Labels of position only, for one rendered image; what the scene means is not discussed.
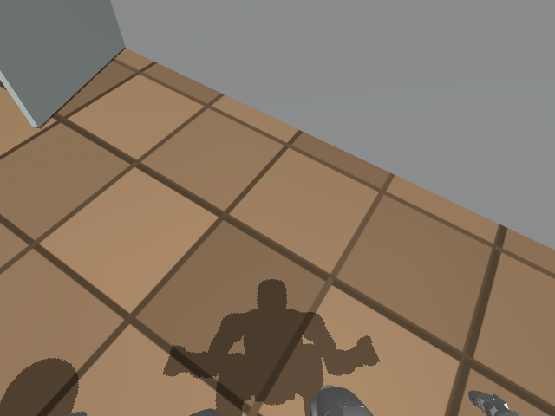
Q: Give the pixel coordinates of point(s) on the right robot hand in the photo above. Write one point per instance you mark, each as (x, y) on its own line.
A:
(491, 405)

